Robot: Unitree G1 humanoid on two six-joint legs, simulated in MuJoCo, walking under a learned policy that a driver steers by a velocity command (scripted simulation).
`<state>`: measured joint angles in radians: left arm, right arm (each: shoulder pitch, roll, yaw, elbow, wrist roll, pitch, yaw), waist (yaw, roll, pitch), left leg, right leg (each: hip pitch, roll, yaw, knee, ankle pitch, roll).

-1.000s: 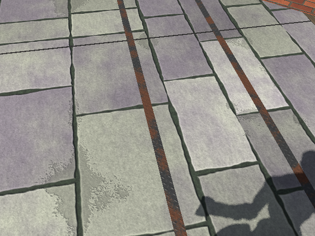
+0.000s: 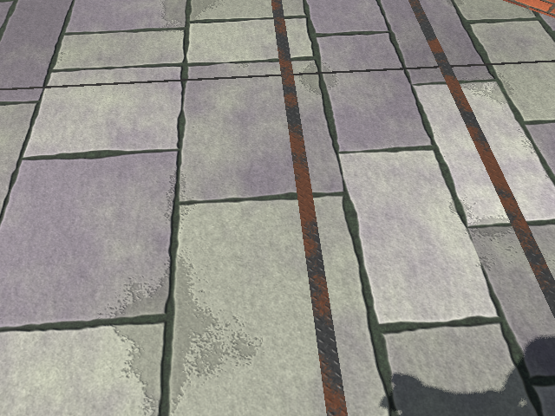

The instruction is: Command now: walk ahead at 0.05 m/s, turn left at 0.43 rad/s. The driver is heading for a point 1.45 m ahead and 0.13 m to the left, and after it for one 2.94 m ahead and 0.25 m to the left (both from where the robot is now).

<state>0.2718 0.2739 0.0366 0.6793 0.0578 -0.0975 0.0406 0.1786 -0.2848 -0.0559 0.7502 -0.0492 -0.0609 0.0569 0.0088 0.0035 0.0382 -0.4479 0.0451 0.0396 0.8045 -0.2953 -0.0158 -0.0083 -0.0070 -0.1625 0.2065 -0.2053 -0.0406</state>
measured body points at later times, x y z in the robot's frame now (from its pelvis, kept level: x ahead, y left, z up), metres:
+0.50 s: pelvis +0.08 +0.07 -0.01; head +0.10 +0.08 +0.44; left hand +0.15 +0.35 -0.11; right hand +0.25 -0.17 -0.10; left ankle +0.07 +0.14 -0.75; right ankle +0.12 -0.09 -0.69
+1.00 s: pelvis +0.28 +0.03 -0.06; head +0.29 +0.02 +0.39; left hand +0.24 +0.26 -0.20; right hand +0.51 -0.16 -0.14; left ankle +0.45 +0.19 -0.75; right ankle +0.13 -0.06 -0.75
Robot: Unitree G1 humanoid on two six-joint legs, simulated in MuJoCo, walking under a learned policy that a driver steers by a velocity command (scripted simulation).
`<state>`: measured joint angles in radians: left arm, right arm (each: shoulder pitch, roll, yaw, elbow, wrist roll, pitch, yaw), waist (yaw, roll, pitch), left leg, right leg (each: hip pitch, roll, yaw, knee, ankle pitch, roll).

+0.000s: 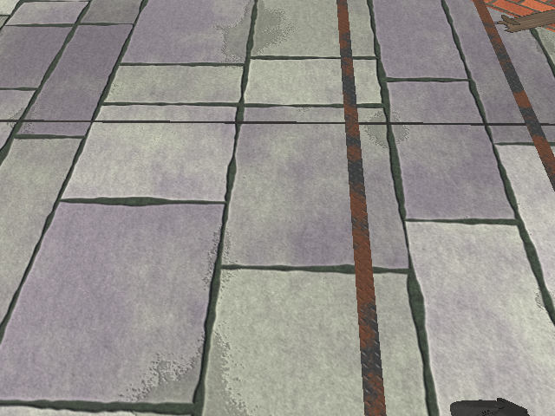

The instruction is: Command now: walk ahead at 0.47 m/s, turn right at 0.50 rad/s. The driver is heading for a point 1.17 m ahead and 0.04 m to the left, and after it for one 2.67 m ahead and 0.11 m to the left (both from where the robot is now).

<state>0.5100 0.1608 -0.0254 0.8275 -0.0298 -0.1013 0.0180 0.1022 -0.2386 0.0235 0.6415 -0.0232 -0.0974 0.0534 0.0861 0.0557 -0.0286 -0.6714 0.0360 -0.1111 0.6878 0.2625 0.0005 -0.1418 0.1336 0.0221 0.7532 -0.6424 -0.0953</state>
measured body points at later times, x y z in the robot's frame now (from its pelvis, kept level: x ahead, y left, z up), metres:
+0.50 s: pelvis +0.27 -0.04 -0.09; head +0.28 -0.05 +0.36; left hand +0.53 +0.16 -0.15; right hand +0.22 -0.31 -0.23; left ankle +0.24 +0.10 -0.82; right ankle +0.39 -0.20 -0.80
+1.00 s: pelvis +0.48 -0.07 -0.09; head +0.51 -0.06 +0.36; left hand +0.43 +0.21 -0.22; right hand +0.74 -0.26 -0.18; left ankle +0.63 +0.09 -0.78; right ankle +0.38 -0.19 -0.82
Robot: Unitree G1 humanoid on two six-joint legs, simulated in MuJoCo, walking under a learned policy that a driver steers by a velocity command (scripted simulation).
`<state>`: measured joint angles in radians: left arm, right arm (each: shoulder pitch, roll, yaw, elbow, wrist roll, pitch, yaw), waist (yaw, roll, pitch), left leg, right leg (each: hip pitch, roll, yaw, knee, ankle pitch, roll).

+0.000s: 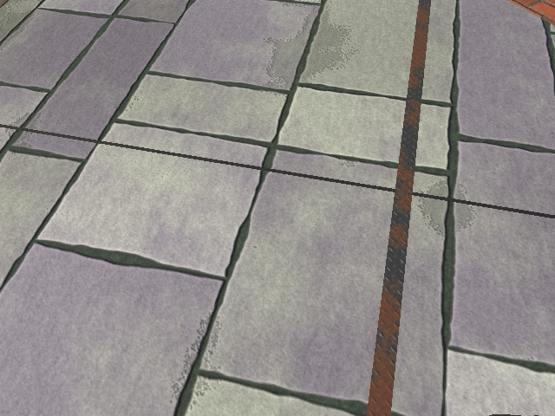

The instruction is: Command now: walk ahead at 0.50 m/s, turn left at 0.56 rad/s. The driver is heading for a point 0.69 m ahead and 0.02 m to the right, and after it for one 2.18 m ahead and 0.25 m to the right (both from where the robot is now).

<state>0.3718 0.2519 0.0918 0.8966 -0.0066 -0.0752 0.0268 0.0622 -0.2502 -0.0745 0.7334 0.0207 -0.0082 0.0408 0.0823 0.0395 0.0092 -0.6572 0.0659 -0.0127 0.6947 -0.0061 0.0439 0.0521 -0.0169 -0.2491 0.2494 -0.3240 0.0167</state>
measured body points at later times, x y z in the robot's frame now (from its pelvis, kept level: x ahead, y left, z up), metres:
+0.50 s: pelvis +0.28 +0.05 +0.00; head +0.30 +0.06 +0.45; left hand +0.44 +0.31 -0.11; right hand +0.34 -0.21 -0.12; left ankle +0.17 +0.12 -0.74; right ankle +0.50 -0.09 -0.68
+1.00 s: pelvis +0.56 +0.02 +0.00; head +0.60 +0.00 +0.45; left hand +0.70 +0.29 -0.10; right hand +0.71 -0.27 -0.09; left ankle +0.77 +0.14 -0.70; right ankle +0.51 -0.05 -0.74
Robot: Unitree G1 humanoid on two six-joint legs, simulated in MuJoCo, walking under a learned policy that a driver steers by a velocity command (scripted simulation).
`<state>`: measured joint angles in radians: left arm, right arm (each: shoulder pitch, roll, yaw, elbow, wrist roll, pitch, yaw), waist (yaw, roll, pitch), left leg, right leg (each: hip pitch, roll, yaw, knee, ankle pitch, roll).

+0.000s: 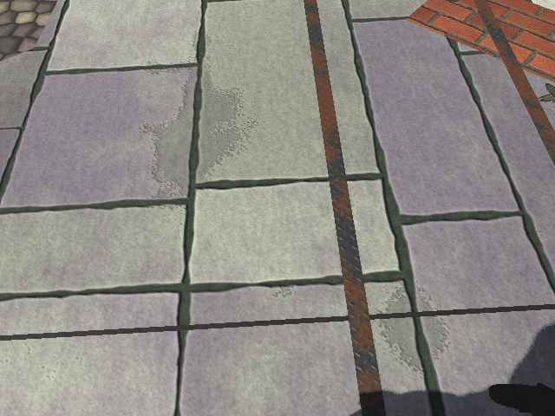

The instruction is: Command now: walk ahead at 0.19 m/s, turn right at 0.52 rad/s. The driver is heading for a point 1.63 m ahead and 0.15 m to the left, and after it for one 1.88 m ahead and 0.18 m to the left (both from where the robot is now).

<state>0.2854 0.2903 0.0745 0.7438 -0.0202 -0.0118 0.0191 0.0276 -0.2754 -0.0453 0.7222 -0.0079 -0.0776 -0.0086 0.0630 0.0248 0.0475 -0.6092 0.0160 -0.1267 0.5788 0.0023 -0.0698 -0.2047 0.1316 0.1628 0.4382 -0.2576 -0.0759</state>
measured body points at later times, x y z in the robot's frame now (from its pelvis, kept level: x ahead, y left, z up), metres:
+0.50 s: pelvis +0.10 +0.02 -0.01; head +0.12 +0.01 +0.44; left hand +0.24 +0.27 -0.12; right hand +0.21 -0.24 -0.13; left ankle +0.18 +0.13 -0.74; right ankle +0.09 -0.11 -0.74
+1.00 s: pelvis +0.12 +0.01 +0.00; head +0.16 +0.02 +0.44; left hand +0.24 +0.31 -0.10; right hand +0.32 -0.24 -0.10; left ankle +0.17 +0.13 -0.74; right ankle +0.15 -0.12 -0.72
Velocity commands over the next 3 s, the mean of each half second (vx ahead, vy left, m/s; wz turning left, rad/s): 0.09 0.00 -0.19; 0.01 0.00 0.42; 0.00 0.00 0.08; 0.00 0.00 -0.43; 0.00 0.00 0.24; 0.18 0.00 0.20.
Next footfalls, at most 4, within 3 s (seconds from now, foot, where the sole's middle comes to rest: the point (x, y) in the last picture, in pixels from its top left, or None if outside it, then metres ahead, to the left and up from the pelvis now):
0.08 left None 0.21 0.12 -0.78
0.40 right None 0.13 -0.11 -0.78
1.06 right None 0.20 -0.10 -0.78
1.36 left None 0.10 0.14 -0.78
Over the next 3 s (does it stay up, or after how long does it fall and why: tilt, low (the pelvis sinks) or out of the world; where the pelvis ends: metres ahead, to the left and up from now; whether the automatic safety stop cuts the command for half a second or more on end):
stays up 0.18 0.06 0.01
